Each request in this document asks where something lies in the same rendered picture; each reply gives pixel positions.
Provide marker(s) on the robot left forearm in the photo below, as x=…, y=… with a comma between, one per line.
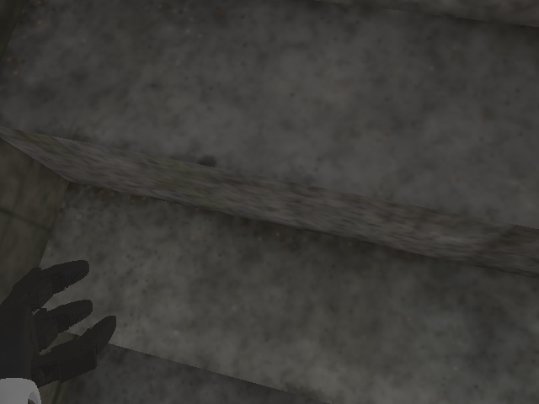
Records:
x=18, y=391

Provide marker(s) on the left robot hand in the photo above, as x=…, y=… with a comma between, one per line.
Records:
x=24, y=335

